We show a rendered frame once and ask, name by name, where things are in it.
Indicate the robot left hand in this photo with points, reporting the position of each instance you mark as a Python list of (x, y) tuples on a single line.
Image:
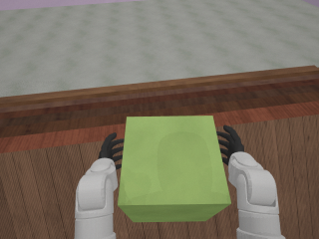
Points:
[(108, 152)]

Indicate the robot right hand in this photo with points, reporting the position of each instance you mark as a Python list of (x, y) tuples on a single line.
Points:
[(233, 143)]

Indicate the left robot forearm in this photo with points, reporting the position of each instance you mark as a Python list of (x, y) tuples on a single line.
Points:
[(94, 203)]

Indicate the carton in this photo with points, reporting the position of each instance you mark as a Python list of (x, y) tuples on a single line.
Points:
[(172, 170)]

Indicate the right robot forearm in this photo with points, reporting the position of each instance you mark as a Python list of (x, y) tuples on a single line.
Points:
[(257, 199)]

